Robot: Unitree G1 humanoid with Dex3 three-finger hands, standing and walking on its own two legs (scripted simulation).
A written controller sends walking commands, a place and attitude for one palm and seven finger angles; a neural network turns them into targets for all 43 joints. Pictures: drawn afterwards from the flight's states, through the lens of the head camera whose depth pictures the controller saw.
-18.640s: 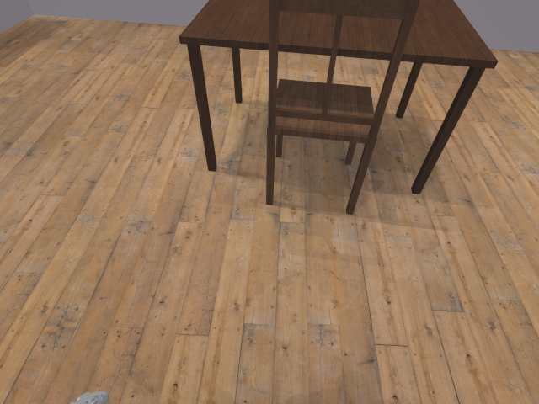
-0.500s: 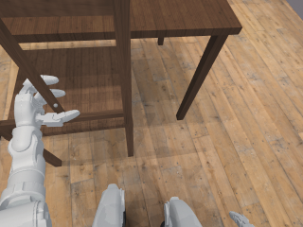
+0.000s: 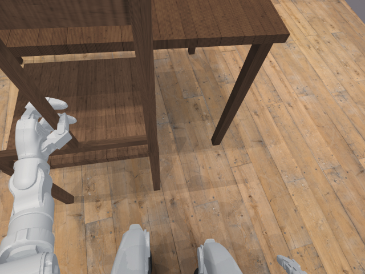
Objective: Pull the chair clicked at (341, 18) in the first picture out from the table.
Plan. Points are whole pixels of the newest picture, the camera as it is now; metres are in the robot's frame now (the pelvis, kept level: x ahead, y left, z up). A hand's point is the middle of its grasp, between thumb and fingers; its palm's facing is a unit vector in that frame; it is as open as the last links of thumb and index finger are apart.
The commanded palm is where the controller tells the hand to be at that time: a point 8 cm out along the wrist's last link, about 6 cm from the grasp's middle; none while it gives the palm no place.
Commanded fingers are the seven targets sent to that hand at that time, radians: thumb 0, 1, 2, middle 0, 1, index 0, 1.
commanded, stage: hook a spindle and tug to test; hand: left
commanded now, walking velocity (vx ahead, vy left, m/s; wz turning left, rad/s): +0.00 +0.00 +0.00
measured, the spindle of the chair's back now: (43, 106) +0.43 +0.28 +0.07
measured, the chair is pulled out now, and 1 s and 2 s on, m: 0.00 0.08 0.17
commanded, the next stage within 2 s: step backward, pulling the chair out in 0.40 s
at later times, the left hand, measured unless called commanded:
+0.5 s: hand (65, 146) +0.37 +0.24 +0.02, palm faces +0.18 -0.98 -0.03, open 5.2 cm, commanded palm +0.35 +0.28 +0.03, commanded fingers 0.00 0.90 0.90 -0.50 -1.45 -0.50 -1.45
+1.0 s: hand (86, 158) +0.34 +0.19 +0.04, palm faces +0.16 -0.97 -0.16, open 4.9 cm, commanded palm +0.30 +0.23 +0.04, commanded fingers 0.00 0.90 0.90 -0.50 -1.45 -0.50 -1.45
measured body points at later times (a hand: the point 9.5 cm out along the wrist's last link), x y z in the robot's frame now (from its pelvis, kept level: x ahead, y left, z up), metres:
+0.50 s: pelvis +0.01 +0.00 +0.00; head +0.13 +0.03 +0.44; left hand +0.35 +0.29 +0.03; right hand +0.14 -0.25 -0.11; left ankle +0.06 +0.12 -0.62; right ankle -0.02 -0.13 -0.62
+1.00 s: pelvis -0.01 +0.00 +0.10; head +0.07 +0.01 +0.54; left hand +0.32 +0.24 +0.06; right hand +0.10 -0.26 -0.02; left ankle +0.06 +0.12 -0.62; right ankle -0.02 -0.13 -0.62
